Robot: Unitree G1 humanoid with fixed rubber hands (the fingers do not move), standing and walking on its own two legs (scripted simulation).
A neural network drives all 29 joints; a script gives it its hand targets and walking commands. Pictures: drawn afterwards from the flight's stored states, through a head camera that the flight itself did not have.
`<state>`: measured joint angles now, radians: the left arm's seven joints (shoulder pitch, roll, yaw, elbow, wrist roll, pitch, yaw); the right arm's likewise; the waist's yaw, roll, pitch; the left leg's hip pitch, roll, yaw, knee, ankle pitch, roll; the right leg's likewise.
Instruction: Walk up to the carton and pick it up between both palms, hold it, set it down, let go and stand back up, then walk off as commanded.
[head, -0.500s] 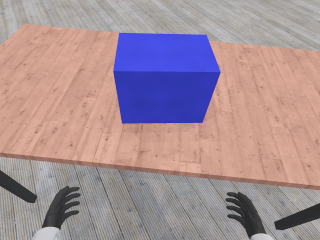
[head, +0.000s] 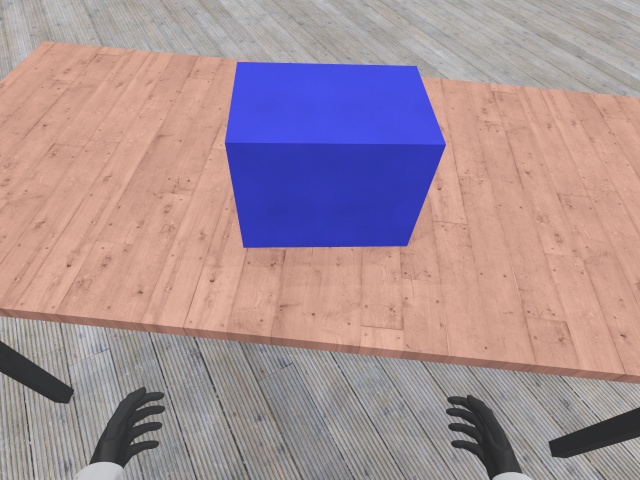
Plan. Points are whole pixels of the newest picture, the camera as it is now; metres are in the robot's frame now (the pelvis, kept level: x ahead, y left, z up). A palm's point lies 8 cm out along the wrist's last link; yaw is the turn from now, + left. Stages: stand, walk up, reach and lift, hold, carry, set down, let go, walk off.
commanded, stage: let go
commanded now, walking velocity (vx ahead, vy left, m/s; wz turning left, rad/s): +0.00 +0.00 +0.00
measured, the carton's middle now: (327, 159) +0.56 -0.03 +0.05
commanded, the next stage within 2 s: stand in 0.44 s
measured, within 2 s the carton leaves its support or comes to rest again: neither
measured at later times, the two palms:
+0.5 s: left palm (118, 455) +0.17 +0.23 -0.07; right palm (497, 463) +0.15 -0.23 -0.08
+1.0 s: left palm out of the picture +0.14 +0.29 -0.06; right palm out of the picture +0.10 -0.28 -0.08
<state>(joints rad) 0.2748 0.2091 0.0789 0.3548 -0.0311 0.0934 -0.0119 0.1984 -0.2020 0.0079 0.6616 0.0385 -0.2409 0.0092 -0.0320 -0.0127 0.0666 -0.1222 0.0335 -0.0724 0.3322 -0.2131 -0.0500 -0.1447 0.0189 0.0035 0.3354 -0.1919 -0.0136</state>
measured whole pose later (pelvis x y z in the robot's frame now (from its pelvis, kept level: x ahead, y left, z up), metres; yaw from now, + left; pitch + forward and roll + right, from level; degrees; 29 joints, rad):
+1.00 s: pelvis -0.02 +0.01 +0.00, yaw +0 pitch -2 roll -1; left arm 0.25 0.35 0.08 0.54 0.02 0.01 -0.01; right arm 0.22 -0.32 -0.04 0.74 -0.04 -0.04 0.01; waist -0.03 -0.01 -0.01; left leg -0.16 0.03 -0.07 0.43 -0.24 -0.03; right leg -0.14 0.02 0.00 0.36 -0.19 0.00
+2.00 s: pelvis -0.14 +0.00 -0.02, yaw -1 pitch -6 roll +3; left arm 0.20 0.39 0.08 0.62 0.04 0.01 0.00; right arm 0.25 -0.42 -0.09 0.74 -0.02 0.08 0.01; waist -0.03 0.02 0.19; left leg -0.32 -0.08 -0.07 1.08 -0.47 0.00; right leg -0.37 -0.03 0.04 0.59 -0.13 -0.04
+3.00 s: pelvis -0.28 +0.03 -0.01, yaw +0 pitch -1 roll +2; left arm 0.34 0.39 0.08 0.73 0.03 -0.02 0.00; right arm 0.30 -0.41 -0.08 0.76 -0.02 0.01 0.01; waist -0.03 0.03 0.05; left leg -0.29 -0.06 -0.07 0.64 -0.34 0.02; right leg -0.20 0.00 0.07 0.53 -0.31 -0.02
